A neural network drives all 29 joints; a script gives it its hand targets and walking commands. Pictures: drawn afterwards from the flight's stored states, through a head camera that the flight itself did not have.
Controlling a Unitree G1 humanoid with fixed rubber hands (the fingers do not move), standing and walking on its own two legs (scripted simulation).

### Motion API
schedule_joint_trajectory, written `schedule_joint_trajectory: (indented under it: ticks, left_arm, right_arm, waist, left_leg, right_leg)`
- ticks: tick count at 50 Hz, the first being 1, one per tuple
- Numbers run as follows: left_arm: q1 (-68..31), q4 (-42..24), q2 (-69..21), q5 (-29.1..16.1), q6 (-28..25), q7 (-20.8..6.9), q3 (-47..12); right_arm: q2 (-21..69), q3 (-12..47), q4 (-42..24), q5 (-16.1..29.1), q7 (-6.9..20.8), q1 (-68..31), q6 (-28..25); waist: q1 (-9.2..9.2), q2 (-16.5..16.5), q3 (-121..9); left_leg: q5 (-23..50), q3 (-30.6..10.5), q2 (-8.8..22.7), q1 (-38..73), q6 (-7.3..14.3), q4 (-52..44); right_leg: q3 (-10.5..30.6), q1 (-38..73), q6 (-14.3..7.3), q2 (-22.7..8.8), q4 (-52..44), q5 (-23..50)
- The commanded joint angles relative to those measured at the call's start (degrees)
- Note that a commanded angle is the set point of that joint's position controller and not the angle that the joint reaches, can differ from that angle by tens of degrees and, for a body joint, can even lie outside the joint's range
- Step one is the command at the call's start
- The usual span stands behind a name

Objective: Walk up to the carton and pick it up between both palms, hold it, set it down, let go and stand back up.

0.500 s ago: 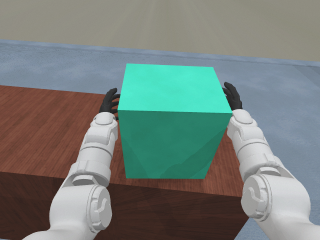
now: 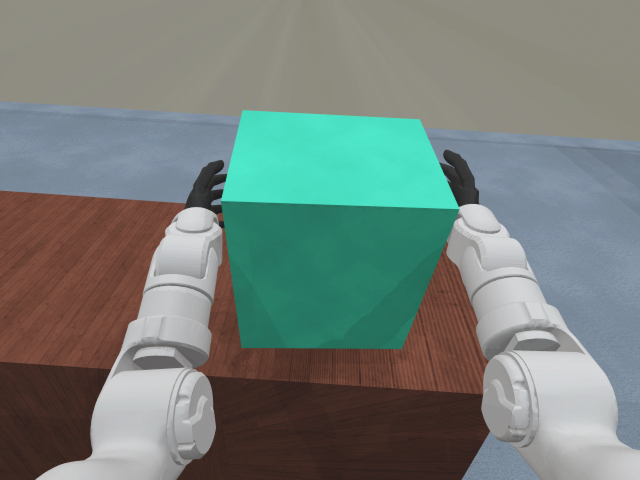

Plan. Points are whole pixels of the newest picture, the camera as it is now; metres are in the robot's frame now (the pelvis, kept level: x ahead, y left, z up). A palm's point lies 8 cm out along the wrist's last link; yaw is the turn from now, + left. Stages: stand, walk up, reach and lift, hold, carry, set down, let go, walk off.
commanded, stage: reach and lift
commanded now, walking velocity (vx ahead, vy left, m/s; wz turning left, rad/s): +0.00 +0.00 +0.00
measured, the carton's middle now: (327, 237) +0.42 +0.00 +0.16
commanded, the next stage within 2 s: hold in 1.40 s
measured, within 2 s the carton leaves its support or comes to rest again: neither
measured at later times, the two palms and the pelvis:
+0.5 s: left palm (195, 205) +0.39 +0.17 +0.23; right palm (462, 202) +0.38 -0.16 +0.25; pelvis +0.00 +0.00 +0.00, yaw +0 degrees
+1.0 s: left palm (186, 189) +0.38 +0.17 +0.25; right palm (466, 188) +0.37 -0.15 +0.27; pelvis +0.00 +0.00 +0.00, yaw +0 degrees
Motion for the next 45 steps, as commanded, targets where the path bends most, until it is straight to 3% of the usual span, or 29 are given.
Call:
schedule_joint_trajectory:
  ticks: [1,2,3,4,5,6,7,8,10,11,13,14,17,18,20,22,23,24,26,28,32,34,38,43,45]
  left_arm:
    - [-46.22,-13.73,-35.56,-9.49,-2.54,-9.88,-18.42]
    - [-46.39,-13.98,-34.61,-8.91,-2.25,-10.15,-17.35]
    - [-47.34,-13.95,-33.99,-8.59,-1.95,-10.37,-16.25]
    - [-48.43,-15.29,-34.23,-9.06,-2.03,-10.31,-17.16]
    - [-48.95,-16.12,-33.83,-9.5,-1.91,-10.28,-17.67]
    - [-49.97,-15.82,-34.48,-10.01,-1.96,-10.26,-18.09]
    - [-50.24,-16.33,-34.12,-10.19,-1.72,-10.24,-18.25]
    - [-50.39,-15.56,-34.32,-10.07,-1.66,-10.16,-17.79]
    - [-51.35,-14.52,-34.44,-10.68,-1.47,-10.08,-18.25]
    - [-51.75,-14.5,-34.23,-11.08,-1.56,-10.09,-18.28]
    - [-50.8,-13.01,-34.26,-10.04,-0.73,-10.39,-16.71]
    - [-51.82,-12.7,-33.79,-9.9,-0.72,-10.48,-16.7]
    - [-51.21,-14.64,-34.08,-10.05,-0.13,-10.98,-17.52]
    - [-51.19,-14.99,-34.82,-10.62,-0.06,-10.8,-18.23]
    - [-50.34,-15.58,-34.35,-10.86,0.5,-11.11,-18.22]
    - [-50.67,-15.94,-34.42,-11.09,0.64,-11.32,-18.27]
    - [-50.58,-18.63,-35.05,-11.56,0.75,-11.29,-19.19]
    - [-50.67,-17.48,-35.41,-11.77,1.14,-11.31,-19.54]
    - [-51.27,-19.4,-35.7,-11.98,1.65,-11.45,-20.61]
    - [-50.81,-19.34,-34.7,-12.37,2.27,-11.62,-19.77]
    - [-51.37,-18.05,-34.98,-11.75,3.37,-11.77,-19.08]
    - [-53.09,-16.56,-33.52,-11.58,3.79,-12.03,-17.69]
    - [-54.59,-18.92,-35.12,-12.97,3.79,-11.93,-19.46]
    - [-54.62,-18.65,-34.57,-12.39,4.75,-11.76,-19.33]
    - [-53.76,-15.21,-33.28,-11.09,5.54,-12.21,-16.45]
  right_arm:
    - [34.64,14.09,-13.58,7.8,5.26,-45.95,-0.36]
    - [34.8,13.8,-12.63,7.56,5.38,-45.49,0.08]
    - [35.51,13.9,-13.0,7.78,5.47,-46.16,0.29]
    - [35.66,14.53,-14.11,8.3,5.44,-46.98,0.28]
    - [36.76,15.7,-15.67,9.2,5.28,-47.93,0.38]
    - [35.96,14.55,-13.53,8.9,5.41,-47.11,0.68]
    - [36.62,15.62,-15.77,9.78,5.27,-48.41,0.59]
    - [36.43,15.81,-16.12,10.06,5.14,-50.02,0.78]
    - [36.43,15.37,-15.66,9.9,5.28,-50.23,1.22]
    - [37.76,16.71,-18.32,10.47,5.04,-51.56,1.06]
    - [37.55,16.89,-17.24,10.55,4.46,-51.31,2.0]
    - [36.2,15.4,-14.66,10.03,4.52,-50.7,2.52]
    - [37.29,17.37,-17.78,11.49,4.13,-50.72,2.89]
    - [37.68,17.64,-17.56,11.68,3.81,-50.34,3.3]
    - [37.26,19.07,-19.44,13.3,3.1,-50.59,3.93]
    - [37.47,19.44,-20.02,13.78,2.82,-50.76,4.44]
    - [37.94,19.82,-20.96,14.4,2.54,-49.62,4.77]
    - [37.14,19.88,-20.25,14.69,2.34,-49.71,5.17]
    - [37.08,19.89,-21.02,14.9,2.17,-49.11,5.89]
    - [37.1,21.19,-23.28,15.97,1.93,-49.95,6.52]
    - [36.01,20.3,-21.92,15.81,2.15,-50.91,7.87]
    - [35.62,19.08,-19.49,15.7,2.18,-51.65,8.56]
    - [36.37,19.86,-22.33,16.68,2.21,-54.07,8.72]
    - [35.7,20.25,-19.35,17.35,2.06,-51.81,10.49]
    - [34.96,19.17,-17.3,16.48,2.64,-52.55,10.89]
  waist:
    - [-5.29,4.17,-19.46]
    - [-5.28,2.27,-17.82]
    - [-4.34,2.63,-18.26]
    - [-4.92,3.16,-19.1]
    - [-4.34,3.47,-21.38]
    - [-5.48,4.22,-20.53]
    - [-4.66,4.34,-22.15]
    - [-4.46,2.99,-22.14]
    - [-5.31,3.83,-21.95]
    - [-4.61,2.74,-23.4]
    - [-4.61,2.49,-21.29]
    - [-5.51,3.37,-19.44]
    - [-4.85,3.63,-22.72]
    - [-5.93,4.25,-23.52]
    - [-5.57,4.19,-24.72]
    - [-5.38,4.11,-24.37]
    - [-6.47,4.44,-26.28]
    - [-5.95,5.18,-24.87]
    - [-6.74,5.76,-25.39]
    - [-5.85,4.93,-25.43]
    - [-5.8,5.72,-22.84]
    - [-5.42,4.54,-19.62]
    - [-5.18,5.6,-24.99]
    - [-5.8,6.29,-21.37]
    - [-4.37,5.1,-18.58]
  left_leg:
    - [7.04,4.94,-4.22,-1.68,0.26,-7.0]
    - [5.51,4.93,-4.26,-2.36,0.73,-7.64]
    - [3.92,5.13,-4.3,-3.27,1.1,-7.95]
    - [4.74,5.37,-4.34,-3.0,0.97,-7.99]
    - [5.88,5.36,-4.39,-2.52,1.05,-7.61]
    - [6.19,4.84,-4.3,-2.83,0.79,-7.47]
    - [7.15,5.11,-4.3,-1.75,0.81,-7.11]
    - [6.96,4.83,-4.27,-2.44,0.86,-6.78]
    - [4.99,4.82,-4.38,-2.88,1.1,-6.96]
    - [4.86,4.84,-4.56,-2.99,1.48,-6.66]
    - [4.61,5.14,-4.6,-3.2,1.58,-7.35]
    - [2.62,5.14,-4.47,-4.49,1.37,-7.66]
    - [5.82,4.89,-4.55,-3.69,1.17,-6.91]
    - [7.09,4.81,-4.77,-3.0,0.86,-6.67]
    - [10.23,4.8,-4.93,-2.13,0.74,-5.96]
    - [9.57,4.41,-4.98,-2.51,0.79,-5.8]
    - [11.76,4.34,-4.94,-1.44,0.3,-5.38]
    - [11.56,4.23,-4.8,-1.47,0.03,-5.42]
    - [11.88,4.0,-4.73,-0.95,-0.22,-5.17]
    - [12.04,3.82,-4.87,-1.52,0.14,-5.11]
    - [8.3,3.94,-4.64,-2.53,0.06,-6.1]
    - [4.89,4.03,-4.44,-4.19,0.56,-7.0]
    - [8.02,3.73,-4.5,-3.36,0.16,-5.94]
    - [9.26,3.5,-4.41,-3.19,-0.42,-5.72]
    - [5.1,3.79,-4.25,-4.85,0.17,-6.99]
  right_leg:
    - [-1.4,12.13,2.12,2.76,-5.89,10.25]
    - [-1.48,12.43,2.08,2.7,-6.14,8.69]
    - [-1.24,12.36,2.18,2.41,-6.01,7.45]
    - [-1.23,12.2,2.23,2.44,-5.92,7.93]
    - [-0.7,12.83,2.2,2.41,-5.73,9.44]
    - [-1.33,11.94,2.01,2.4,-5.63,9.06]
    - [-0.99,12.36,2.12,2.54,-5.54,10.03]
    - [-1.25,11.99,2.1,2.7,-5.57,9.86]
    - [-1.12,10.79,2.25,2.61,-5.48,7.52]
    - [-0.89,11.56,2.37,2.52,-5.45,7.85]
    - [-0.65,12.61,2.08,2.45,-6.02,7.94]
    - [-0.63,11.59,1.85,2.36,-6.07,5.59]
    - [-0.47,13.53,1.84,2.58,-5.35,8.82]
    - [-0.46,14.0,1.74,2.75,-5.36,10.45]
    - [-0.19,15.39,1.96,2.71,-5.02,13.88]
    - [-0.1,14.87,2.04,2.94,-5.04,12.76]
    - [-0.28,15.85,2.02,3.0,-4.75,15.26]
    - [-0.32,14.66,1.77,3.16,-4.91,14.18]
    - [-0.21,15.3,1.48,3.22,-4.96,13.72]
    - [0.13,15.83,1.69,3.14,-4.89,14.45]
    - [-0.05,14.03,1.05,3.29,-5.31,9.83]
    - [0.07,12.05,1.28,2.94,-5.71,6.19]
    - [0.27,13.92,0.79,3.39,-5.05,8.71]
    - [0.05,12.53,0.78,3.7,-5.25,8.95]
    - [0.16,11.47,0.5,3.43,-5.87,4.6]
